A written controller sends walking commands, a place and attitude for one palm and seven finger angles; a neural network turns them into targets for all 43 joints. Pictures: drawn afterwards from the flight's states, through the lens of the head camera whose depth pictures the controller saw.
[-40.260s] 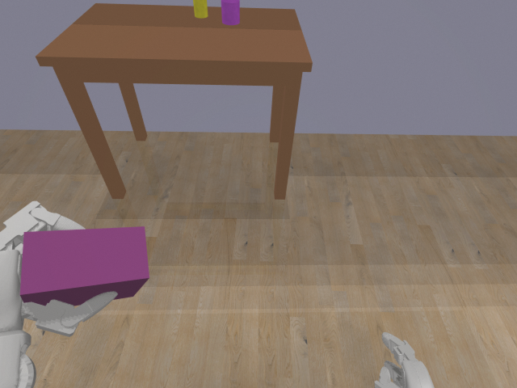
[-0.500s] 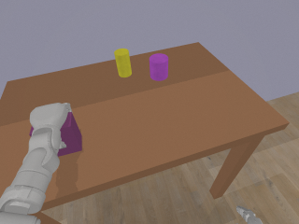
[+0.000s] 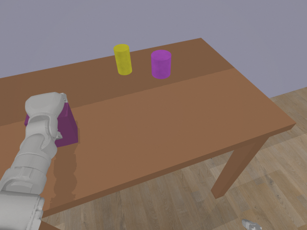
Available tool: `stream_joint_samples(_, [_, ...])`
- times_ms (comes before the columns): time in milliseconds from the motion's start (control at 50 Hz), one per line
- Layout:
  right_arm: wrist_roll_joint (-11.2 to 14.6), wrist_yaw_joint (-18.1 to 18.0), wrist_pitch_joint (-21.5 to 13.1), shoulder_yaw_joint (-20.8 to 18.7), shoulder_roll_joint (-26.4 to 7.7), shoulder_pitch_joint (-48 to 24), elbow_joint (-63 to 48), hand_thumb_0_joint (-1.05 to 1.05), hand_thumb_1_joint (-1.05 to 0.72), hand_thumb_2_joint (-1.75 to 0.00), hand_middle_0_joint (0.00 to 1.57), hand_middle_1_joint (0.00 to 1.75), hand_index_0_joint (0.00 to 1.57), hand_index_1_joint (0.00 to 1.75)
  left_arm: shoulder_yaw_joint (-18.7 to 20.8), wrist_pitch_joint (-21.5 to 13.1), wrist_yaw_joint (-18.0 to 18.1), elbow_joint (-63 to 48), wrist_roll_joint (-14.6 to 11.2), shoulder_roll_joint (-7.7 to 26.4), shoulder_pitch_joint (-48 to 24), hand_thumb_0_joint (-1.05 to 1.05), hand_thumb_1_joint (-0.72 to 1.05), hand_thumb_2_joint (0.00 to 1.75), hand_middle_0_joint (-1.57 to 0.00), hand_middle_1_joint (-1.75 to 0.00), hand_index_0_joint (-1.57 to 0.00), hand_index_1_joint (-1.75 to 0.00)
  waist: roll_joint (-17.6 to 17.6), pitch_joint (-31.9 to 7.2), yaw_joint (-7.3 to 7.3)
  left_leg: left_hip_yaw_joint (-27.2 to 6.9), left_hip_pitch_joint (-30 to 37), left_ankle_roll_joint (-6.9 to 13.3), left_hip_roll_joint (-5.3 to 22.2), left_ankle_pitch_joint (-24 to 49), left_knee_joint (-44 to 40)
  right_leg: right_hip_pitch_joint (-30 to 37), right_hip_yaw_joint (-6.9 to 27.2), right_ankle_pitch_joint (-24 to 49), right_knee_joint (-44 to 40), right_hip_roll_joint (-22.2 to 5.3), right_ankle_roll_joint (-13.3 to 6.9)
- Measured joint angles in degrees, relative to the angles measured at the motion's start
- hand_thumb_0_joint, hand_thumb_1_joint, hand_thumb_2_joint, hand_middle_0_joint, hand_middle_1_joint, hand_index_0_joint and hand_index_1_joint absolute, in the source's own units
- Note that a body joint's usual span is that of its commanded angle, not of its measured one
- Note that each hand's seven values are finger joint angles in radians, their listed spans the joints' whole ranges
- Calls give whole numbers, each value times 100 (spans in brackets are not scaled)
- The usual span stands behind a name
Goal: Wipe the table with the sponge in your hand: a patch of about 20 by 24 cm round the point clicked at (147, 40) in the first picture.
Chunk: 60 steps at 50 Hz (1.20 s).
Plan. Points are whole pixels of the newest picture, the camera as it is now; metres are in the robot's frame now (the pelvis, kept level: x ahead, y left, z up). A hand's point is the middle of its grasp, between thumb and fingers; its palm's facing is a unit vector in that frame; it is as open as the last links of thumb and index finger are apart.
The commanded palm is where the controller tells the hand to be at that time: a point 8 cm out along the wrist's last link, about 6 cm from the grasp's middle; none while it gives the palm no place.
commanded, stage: wipe forward along the first lane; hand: left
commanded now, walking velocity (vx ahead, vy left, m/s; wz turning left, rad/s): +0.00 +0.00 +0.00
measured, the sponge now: (56, 131) +0.37 +0.32 +0.04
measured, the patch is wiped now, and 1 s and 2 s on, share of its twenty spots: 0.35 0.55 0.60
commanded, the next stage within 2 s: slide across to the middle lane in 0.18 s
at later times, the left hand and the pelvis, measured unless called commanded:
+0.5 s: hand (59, 106) +0.43 +0.32 +0.08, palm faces -0.08 +0.02 -1.00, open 9.9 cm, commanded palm +0.41 +0.30 +0.13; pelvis +0.01 +0.01 +0.00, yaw -1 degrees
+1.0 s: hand (79, 99) +0.46 +0.27 +0.08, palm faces -0.06 +0.00 -1.00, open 9.9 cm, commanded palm +0.44 +0.24 +0.14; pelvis +0.03 +0.01 +0.00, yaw +0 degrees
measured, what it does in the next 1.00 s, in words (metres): stands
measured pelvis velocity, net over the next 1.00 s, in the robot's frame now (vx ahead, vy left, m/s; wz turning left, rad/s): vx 0.03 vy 0.01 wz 0.00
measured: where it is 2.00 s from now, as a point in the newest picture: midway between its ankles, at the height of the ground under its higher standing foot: outside the picture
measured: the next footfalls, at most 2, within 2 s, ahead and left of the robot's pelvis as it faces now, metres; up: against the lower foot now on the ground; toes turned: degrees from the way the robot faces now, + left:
none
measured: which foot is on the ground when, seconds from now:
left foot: down 0.00-1.00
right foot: down 0.00-1.00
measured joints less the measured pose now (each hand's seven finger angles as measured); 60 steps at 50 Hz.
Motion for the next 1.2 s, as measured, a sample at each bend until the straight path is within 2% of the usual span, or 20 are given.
stream_joint_samples(300, [-26,26,16,-26,-20,253,107,1,-91,-90,20,30,20,30,135,-315,51,1054,144,342,-830,1,-50,107,-75,-134,-76,-135,-57,11,-199,12,-304,29,13,-29,103,-273,13,19,25,12,29])
stream_joint_samples(400, [-39,45,0,-93,-17,387,160,1,-91,-90,20,30,20,30,49,-312,68,1074,152,408,-906,1,-50,107,-75,-134,-76,-135,-46,13,-231,36,-333,40,23,-35,82,-291,39,45,-40,22,40])
stream_joint_samples(520, [-21,69,-1,-129,-1,425,291,1,-91,-90,20,30,20,30,-73,-195,229,787,-60,157,-766,1,-50,107,-75,-135,-76,-135,-11,19,-198,72,-163,74,-2,-44,-30,-115,78,62,-180,-4,76])
stream_joint_samples(740, [-18,132,-71,-45,110,54,198,1,-91,-90,20,30,20,30,-349,352,262,708,-60,-237,-843,0,-49,107,-74,-135,-75,-136,-30,16,-171,87,60,103,-68,-48,-182,92,92,30,-289,-70,109])
stream_joint_samples(920, [-58,131,-71,-31,149,-169,132,1,-91,-90,20,30,20,30,-643,546,225,694,-91,-547,-1100,0,-49,106,-74,-135,-75,-136,-51,-16,-84,21,60,85,-97,-105,-155,115,25,-55,-259,-93,97])
stream_joint_samples(1040, [-81,159,8,-20,154,-232,147,1,-91,-90,20,30,20,30,-744,769,256,738,-66,-731,-1205,0,-49,106,-74,-135,-75,-136,-32,-39,-102,23,64,62,-81,-145,-146,109,29,-97,-238,-77,77])
stream_joint_samples(1200, [-86,198,206,-5,110,-143,102,1,-91,-90,20,30,20,30,-544,991,308,288,-102,-819,-718,0,-49,106,-74,-136,-75,-136,25,-93,-127,103,224,37,-25,-174,-244,220,117,-103,-306,-27,49])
